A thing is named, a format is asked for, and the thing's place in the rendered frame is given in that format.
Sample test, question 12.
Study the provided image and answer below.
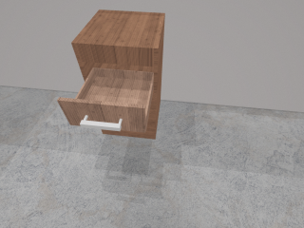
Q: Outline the handle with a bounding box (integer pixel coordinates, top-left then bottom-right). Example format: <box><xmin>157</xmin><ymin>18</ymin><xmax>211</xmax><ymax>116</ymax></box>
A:
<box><xmin>80</xmin><ymin>115</ymin><xmax>123</xmax><ymax>131</ymax></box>

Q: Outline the drawer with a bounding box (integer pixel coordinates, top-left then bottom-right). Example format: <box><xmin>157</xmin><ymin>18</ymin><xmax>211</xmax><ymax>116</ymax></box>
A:
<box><xmin>57</xmin><ymin>67</ymin><xmax>154</xmax><ymax>133</ymax></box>

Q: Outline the cabinet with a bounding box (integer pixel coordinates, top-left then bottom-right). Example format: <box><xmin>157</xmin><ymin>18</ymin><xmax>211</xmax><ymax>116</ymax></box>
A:
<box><xmin>71</xmin><ymin>9</ymin><xmax>165</xmax><ymax>140</ymax></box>

